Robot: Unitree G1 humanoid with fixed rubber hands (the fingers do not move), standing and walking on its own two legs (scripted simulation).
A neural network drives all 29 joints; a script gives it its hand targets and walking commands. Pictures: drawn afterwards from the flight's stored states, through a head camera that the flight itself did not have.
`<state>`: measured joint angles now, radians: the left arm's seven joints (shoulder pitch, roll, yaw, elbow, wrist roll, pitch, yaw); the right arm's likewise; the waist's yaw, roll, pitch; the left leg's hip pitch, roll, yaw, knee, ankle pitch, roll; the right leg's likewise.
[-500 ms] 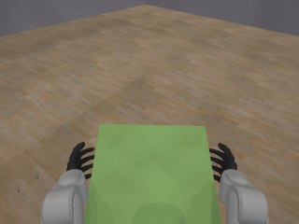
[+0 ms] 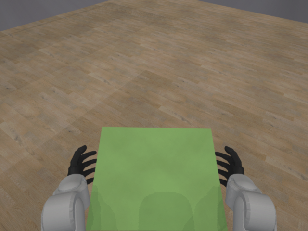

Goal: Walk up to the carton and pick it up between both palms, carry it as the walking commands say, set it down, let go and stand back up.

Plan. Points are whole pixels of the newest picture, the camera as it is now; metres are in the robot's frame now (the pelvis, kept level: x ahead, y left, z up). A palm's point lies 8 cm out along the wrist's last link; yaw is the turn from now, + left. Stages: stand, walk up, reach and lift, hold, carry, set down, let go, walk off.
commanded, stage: carry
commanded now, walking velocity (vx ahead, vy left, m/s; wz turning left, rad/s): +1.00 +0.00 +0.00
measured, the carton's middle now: (155, 180) +0.28 +0.00 -0.01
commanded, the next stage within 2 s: none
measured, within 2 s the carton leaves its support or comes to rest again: neither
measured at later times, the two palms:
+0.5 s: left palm (126, 70) +0.72 +0.11 +0.06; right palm (210, 71) +0.73 -0.25 +0.06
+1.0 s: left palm (148, 22) +1.21 +0.01 +0.08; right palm (206, 24) +1.23 -0.34 +0.07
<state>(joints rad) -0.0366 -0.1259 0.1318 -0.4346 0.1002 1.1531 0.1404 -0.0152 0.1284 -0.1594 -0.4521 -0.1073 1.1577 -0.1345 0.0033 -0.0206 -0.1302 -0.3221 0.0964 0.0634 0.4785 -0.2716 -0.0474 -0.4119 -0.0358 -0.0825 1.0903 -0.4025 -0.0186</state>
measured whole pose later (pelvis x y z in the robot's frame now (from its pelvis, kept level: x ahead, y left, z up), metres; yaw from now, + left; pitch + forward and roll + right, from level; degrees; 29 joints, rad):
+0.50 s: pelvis +0.48 -0.07 -0.03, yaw +2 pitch +7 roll +4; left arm -0.03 -0.13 0.13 -0.45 0.10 1.14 0.13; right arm -0.02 0.13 -0.15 -0.48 -0.11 1.16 -0.14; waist 0.01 -0.06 -0.14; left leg -0.59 0.00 0.09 0.55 -0.14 -0.05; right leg 0.12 -0.06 -0.11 0.39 -0.53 -0.03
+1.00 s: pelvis +0.97 -0.17 +0.02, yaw +2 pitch +8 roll +3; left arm -0.02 -0.13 0.16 -0.47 0.10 1.15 0.12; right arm -0.05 0.13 -0.13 -0.48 -0.11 1.18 -0.16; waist 0.00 -0.01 -0.04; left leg -0.55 0.01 0.07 1.10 -0.43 -0.09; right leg -0.23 -0.06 -0.12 0.46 -0.24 -0.03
